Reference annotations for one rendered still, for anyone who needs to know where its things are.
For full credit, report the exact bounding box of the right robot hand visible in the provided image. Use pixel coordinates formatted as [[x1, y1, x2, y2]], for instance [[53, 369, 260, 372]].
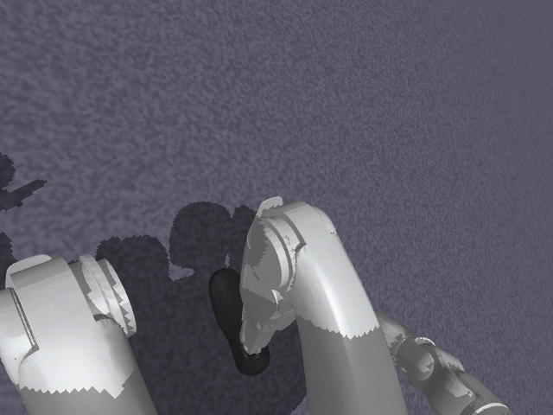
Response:
[[374, 309, 417, 365]]

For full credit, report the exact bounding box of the right robot foot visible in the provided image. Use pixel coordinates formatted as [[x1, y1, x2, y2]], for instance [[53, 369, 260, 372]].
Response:
[[208, 268, 270, 376]]

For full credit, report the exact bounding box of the right robot arm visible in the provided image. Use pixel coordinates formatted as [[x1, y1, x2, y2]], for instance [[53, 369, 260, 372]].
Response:
[[396, 335, 514, 415]]

